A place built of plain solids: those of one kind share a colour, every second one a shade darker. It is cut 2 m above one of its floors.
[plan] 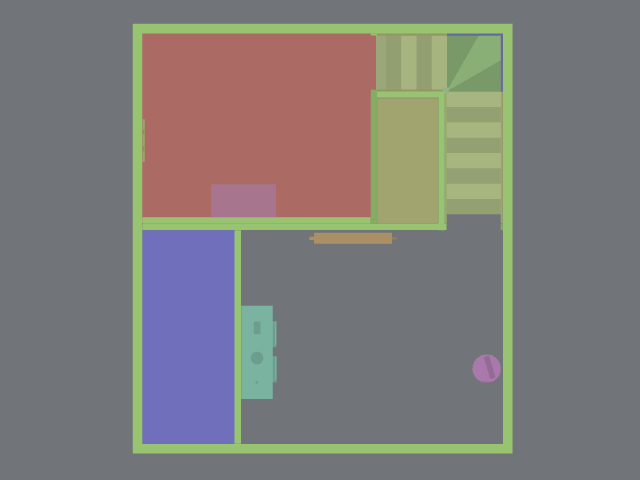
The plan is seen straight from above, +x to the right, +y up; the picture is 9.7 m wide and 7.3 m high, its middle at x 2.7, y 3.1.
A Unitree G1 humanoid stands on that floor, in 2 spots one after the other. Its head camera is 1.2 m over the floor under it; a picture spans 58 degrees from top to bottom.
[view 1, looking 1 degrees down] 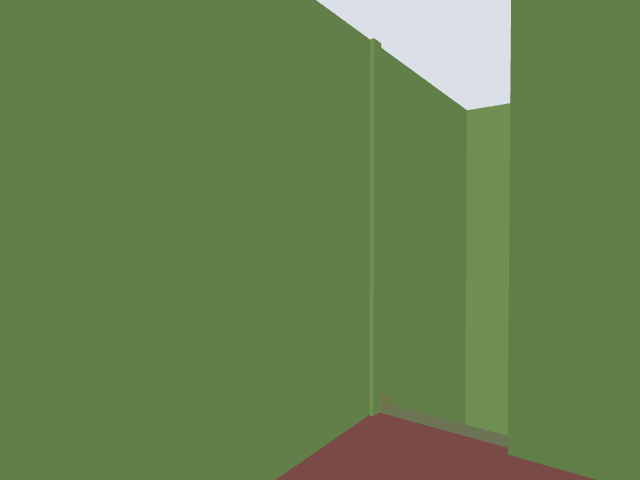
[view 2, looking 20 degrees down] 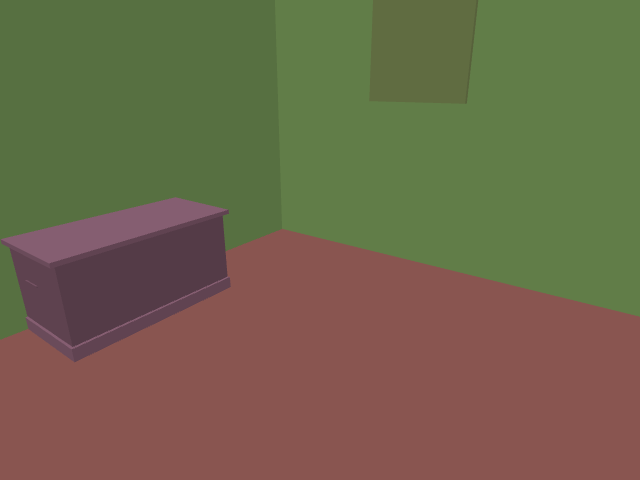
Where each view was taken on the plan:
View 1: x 1.00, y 4.84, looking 36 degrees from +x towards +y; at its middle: wall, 2.38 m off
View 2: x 2.70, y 5.82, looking -144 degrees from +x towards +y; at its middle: upper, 3.51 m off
